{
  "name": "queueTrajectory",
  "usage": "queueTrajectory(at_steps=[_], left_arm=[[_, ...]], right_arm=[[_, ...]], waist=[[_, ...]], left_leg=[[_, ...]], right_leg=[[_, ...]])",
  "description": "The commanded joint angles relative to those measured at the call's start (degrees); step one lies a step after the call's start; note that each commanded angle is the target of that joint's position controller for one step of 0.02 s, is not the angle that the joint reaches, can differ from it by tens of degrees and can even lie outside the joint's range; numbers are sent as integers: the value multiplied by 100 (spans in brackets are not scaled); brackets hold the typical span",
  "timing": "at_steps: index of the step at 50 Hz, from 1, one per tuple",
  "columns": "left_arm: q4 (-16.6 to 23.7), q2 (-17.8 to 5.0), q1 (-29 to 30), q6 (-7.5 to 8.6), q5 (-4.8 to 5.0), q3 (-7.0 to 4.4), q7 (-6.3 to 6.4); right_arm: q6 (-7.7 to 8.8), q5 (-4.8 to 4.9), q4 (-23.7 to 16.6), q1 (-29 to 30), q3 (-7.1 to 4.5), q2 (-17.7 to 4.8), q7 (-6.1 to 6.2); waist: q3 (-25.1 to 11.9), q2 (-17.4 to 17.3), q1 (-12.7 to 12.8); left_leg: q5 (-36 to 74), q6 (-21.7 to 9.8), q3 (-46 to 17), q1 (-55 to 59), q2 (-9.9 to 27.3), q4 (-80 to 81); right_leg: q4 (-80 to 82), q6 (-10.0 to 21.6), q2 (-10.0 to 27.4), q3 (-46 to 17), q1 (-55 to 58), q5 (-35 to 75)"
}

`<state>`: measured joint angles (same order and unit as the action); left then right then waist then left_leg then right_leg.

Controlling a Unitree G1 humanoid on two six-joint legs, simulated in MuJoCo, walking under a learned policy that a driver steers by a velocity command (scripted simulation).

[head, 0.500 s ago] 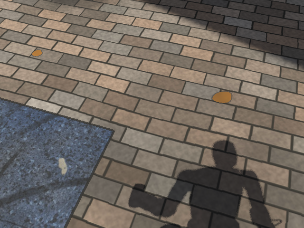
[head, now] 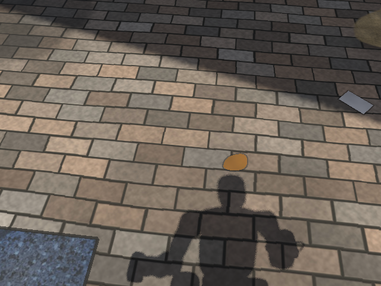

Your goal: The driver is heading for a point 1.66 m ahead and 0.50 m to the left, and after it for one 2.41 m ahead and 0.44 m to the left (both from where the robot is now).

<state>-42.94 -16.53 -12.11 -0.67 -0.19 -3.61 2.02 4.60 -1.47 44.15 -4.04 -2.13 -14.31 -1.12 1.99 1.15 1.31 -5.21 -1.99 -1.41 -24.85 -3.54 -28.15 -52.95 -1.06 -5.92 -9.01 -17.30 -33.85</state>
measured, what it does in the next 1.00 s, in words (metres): steps on the spot, turning left: right foot, then left foot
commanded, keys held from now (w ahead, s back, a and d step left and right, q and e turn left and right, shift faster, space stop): q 0.66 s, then no key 0.34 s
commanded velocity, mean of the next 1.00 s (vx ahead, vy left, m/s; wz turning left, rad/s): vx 0.02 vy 0.00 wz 0.36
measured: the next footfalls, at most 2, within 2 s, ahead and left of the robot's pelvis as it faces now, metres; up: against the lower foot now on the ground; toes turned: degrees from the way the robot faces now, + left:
right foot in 0.26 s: +0.09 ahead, -0.14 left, +0.00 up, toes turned +12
left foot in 0.68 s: +0.04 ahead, +0.12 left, +0.00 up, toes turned +24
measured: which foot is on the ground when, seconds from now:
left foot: down 0.00-0.28, up 0.30-0.66, down 0.68-1.00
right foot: up 0.00-0.24, down 0.26-0.68, up 0.70-1.00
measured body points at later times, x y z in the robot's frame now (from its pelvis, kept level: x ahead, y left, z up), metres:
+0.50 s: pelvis +0.04 -0.03 +0.02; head +0.08 -0.04 +0.47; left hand +0.08 +0.27 -0.08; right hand +0.25 -0.28 -0.10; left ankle +0.01 +0.11 -0.66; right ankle +0.05 -0.14 -0.73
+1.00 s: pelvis +0.04 +0.02 +0.01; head +0.06 +0.04 +0.46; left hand +0.02 +0.32 -0.10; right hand +0.31 -0.14 -0.08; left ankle +0.01 +0.11 -0.73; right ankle +0.11 -0.12 -0.70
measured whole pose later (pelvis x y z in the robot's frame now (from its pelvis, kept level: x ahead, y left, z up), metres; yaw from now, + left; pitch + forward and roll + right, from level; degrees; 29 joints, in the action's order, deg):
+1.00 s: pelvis +0.04 +0.02 +0.01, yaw +27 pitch +1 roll +0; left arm -45.1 -17.0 -10.2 -1.4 0.1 -3.5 1.8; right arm -1.0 -0.5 39.7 -7.2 -2.3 -15.0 0.4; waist 2.1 1.2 0.2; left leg -12.7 -2.9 -1.3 -14.9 -3.1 -26.8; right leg -42.4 -4.4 3.0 -1.5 -21.4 -21.5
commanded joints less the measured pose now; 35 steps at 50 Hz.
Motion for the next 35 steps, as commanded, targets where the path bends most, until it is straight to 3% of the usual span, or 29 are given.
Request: queueTrajectory(at_steps=[1, 2, 4, 9, 12, 13, 14, 15, 16, 17, 18, 19, 23, 26, 31, 33, 34, 35], left_arm=[[171, -767, -346, -181, -56, -206, 36], [200, -714, -235, -203, -19, -204, 38], [135, -485, -211, -146, 24, -153, 84], [54, -412, -104, -9, 52, -152, 93], [-38, -407, -293, 90, 45, -174, 12], [-46, -570, -385, 113, 8, -222, 4], [-37, -1019, -529, 109, -120, -326, 34], [21, -1259, -296, 104, -250, -378, 28], [222, -971, 93, 153, -329, -285, 52], [326, -734, 420, 189, -255, -215, 88], [370, -672, 626, 210, -135, -195, 98], [366, -626, 619, 225, -44, -171, 97], [238, -731, 164, 105, -43, -197, 140], [233, -972, 102, 30, -33, -279, 132], [225, -1182, 212, 49, 109, -366, -5], [171, -1094, 270, 93, 215, -351, -32], [38, -895, -81, 140, 145, -295, -66], [316, -405, 5, 181, -206, -104, -108]], right_arm=[[-133, 147, -326, 7, -126, -723, -63], [-213, 136, -366, 85, -221, -1008, -34], [-320, 124, -396, -7, -321, -1178, 41], [-449, 217, -453, -136, -400, -1120, 192], [-574, 298, -516, -66, -421, -1086, 287], [-597, 307, -525, -154, -401, -1002, 313], [-583, 289, -657, -63, -348, -793, 310], [-524, 284, -809, -21, -343, -759, 277], [-475, 197, -696, -279, -460, -1072, 252], [-498, 239, -503, -605, -534, -1179, 232], [-567, 248, -358, -843, -540, -1102, 255], [-627, 231, -327, -884, -519, -1013, 275], [-691, 316, -711, -290, -369, -733, 194], [-700, 295, -960, -67, -287, -661, 78], [-771, 292, -1108, -197, -354, -843, -37], [-786, 272, -1010, -595, -424, -887, -37], [-777, 258, -968, -875, -525, -1159, 34], [-756, 169, -1082, -1103, -668, -1886, 159]], waist=[[-721, -622, 5], [-531, -754, 37], [-557, -931, -21], [-868, -1065, -106], [-797, -1053, 84], [-793, -889, 110], [-650, 8, 98], [-394, 1366, -4], [-400, 1108, -86], [-431, 689, -278], [-408, 486, -379], [-372, 461, -314], [-299, 695, 49], [-414, 812, 178], [-426, 930, 93], [-506, 761, -180], [-760, 149, -234], [-1095, -1702, -155]], left_leg=[[282, -1128, -2625, 1647, 1727, 913], [-51, -995, -2442, 1290, 1528, 1056], [-175, -897, -2170, 1139, 1247, 1164], [-522, -908, -2323, 1208, 1198, 1225], [-947, -667, -2259, 797, 971, 1064], [-1255, -457, -2113, 379, 792, 831], [-1731, -129, -1481, -448, 354, -34], [-2536, 132, -467, -970, -353, -1357], [-2828, 308, -616, -959, -64, -2642], [-2597, 367, -665, -943, -39, -3236], [-2312, 463, -608, -1047, 0, -3557], [-2081, 566, -588, -1234, 52, -3845], [-1596, 837, -158, -1414, 292, -3197], [-1639, 819, 100, -857, 480, -2301], [-1457, 471, 541, 125, 391, -990], [-479, 150, 642, 1004, 212, 216], [719, -107, 95, 2050, 412, 653], [3576, -876, -2032, 3377, 2083, 388]], right_leg=[[-447, -374, 565, 132, -1051, 3], [-37, -359, 549, 253, -859, 121], [637, -316, 370, 475, -475, 317], [1502, -175, 286, 443, -34, 1175], [2667, 39, 259, 616, 645, 1987], [2988, 210, 572, 437, 1099, 2128], [3406, 676, 1537, -516, 1361, 1827], [3880, 1403, 2534, -1705, 939, 2539], [3788, 1681, 2849, -1746, 766, 3422], [3590, 1496, 2582, -1211, 816, 3956], [3417, 1253, 2289, -728, 977, 4203], [3314, 1189, 2209, -468, 1152, 4556], [3283, 1300, 2059, 180, 1642, 4953], [3263, 1346, 2199, 389, 1666, 4902], [2963, 1217, 2371, 659, 1392, 4912], [2336, 838, 2205, 983, 1063, 4565], [1514, 416, 1886, 1354, 417, 3858], [-338, -184, 1200, 1750, -1376, 581]])
Keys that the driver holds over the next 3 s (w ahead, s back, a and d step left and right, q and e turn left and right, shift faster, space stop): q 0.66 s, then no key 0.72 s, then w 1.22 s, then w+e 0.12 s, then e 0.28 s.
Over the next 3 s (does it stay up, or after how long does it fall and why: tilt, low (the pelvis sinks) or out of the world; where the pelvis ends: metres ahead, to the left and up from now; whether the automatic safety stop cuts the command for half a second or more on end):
stays up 0.70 0.36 0.02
